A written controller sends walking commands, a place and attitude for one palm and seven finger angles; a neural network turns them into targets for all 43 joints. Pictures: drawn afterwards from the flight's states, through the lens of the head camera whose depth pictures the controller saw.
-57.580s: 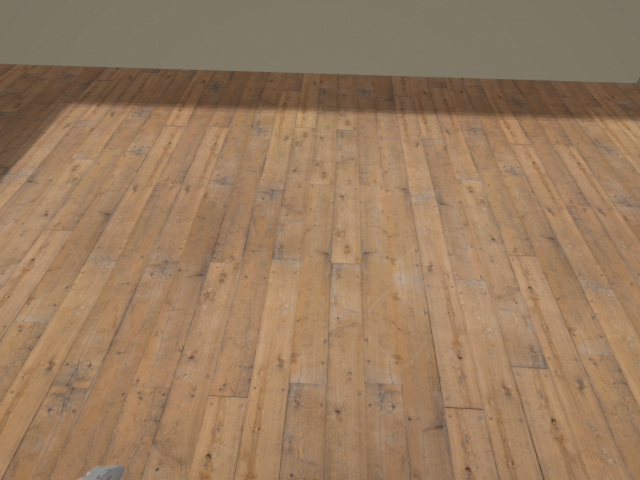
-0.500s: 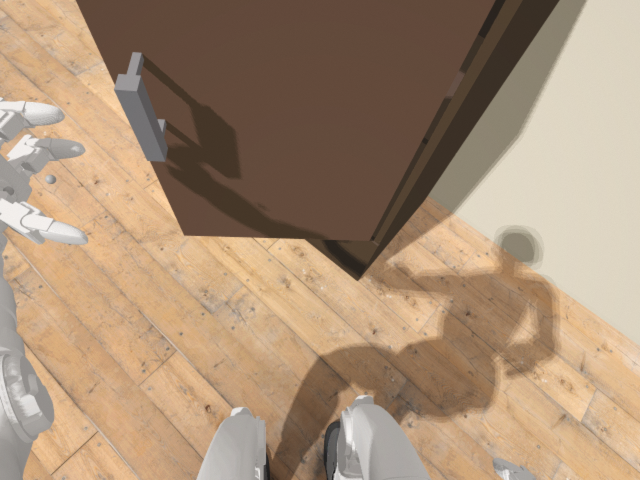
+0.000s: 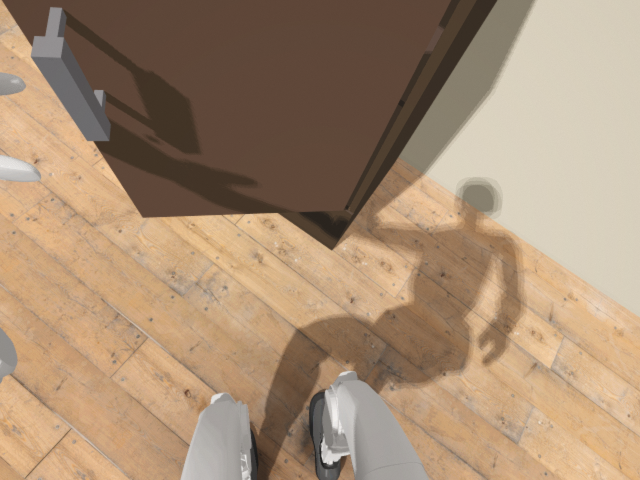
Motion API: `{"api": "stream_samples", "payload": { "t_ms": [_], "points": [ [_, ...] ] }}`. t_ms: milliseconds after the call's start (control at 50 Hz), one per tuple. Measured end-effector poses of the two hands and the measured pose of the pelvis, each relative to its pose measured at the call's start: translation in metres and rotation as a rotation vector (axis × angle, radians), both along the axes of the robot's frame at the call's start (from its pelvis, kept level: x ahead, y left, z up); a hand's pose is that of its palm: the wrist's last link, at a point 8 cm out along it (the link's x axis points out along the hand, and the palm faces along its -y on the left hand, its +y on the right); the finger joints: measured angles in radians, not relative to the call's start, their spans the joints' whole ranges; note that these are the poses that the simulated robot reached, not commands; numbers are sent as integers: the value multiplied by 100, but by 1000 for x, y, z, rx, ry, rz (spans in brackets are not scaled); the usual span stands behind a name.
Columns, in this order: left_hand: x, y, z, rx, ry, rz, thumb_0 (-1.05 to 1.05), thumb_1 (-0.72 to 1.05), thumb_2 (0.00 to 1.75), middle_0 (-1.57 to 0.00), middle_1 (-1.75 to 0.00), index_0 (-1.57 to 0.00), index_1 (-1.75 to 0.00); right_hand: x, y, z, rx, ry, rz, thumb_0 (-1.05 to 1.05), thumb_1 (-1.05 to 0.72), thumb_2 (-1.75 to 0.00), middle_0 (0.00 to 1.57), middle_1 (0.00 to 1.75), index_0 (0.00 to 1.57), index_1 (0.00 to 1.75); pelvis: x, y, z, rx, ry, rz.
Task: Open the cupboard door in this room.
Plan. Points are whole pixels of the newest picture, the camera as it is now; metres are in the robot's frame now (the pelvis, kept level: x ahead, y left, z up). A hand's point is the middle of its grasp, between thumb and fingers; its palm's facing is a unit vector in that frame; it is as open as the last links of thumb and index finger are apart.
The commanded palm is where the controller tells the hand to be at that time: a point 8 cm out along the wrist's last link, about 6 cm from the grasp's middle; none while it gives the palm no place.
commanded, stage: move the hooked fingers beside the handle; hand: left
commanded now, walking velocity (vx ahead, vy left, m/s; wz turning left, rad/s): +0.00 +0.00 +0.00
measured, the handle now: (79, 79) +0.55 +0.22 +0.06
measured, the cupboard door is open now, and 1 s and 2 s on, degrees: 41 41 41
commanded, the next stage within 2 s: slide the fingers in behind the handle in 0.66 s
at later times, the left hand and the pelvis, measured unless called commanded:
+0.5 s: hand out of the picture +0.49 +0.30 +0.06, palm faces +0.02 -1.00 -0.02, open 14.0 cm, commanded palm +0.48 +0.33 +0.06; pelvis +0.01 +0.00 +0.01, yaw +1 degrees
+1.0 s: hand (6, 127) +0.49 +0.28 +0.06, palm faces +0.00 -1.00 -0.03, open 14.0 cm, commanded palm +0.48 +0.31 +0.06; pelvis +0.00 +0.00 +0.01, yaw +1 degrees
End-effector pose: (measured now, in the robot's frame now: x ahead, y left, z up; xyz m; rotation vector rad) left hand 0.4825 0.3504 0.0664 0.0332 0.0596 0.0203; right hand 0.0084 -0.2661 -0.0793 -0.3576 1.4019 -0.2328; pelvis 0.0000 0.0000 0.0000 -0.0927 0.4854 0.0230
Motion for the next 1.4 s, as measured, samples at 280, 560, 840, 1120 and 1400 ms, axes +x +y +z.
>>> {"api": "stream_samples", "payload": {
  "t_ms": [280,560,840,1120,1400],
  "points": [
    [-14,8,-1,0,-12,7,-1,-50,30,-30,-120,-30,-120,16,3,7,14,1,0,1,-90,-90,21,30,20,30,10,2,9,-4,-14,1],
    [-17,1,-2,-6,0,13,-1,-50,30,-30,-120,-30,-120,48,-1,7,2,-94,47,0,-90,-90,21,30,20,30,10,0,9,0,-31,9],
    [-20,-1,-1,-5,-10,-5,-1,-50,30,-30,-120,-30,-120,26,-1,0,18,-32,27,0,-90,-90,21,30,20,30,6,-2,6,2,-23,8],
    [-11,-29,-3,-5,-9,-14,-1,-50,30,-30,-120,-30,-120,21,-1,3,23,-43,6,1,-90,-90,21,30,20,30,5,-3,9,9,-31,5],
    [-16,-44,1,2,-27,-11,-1,-50,30,-30,-120,-30,-120,31,0,2,49,-63,6,1,-90,-90,21,30,20,30,11,-5,14,20,-44,2]
  ]
}}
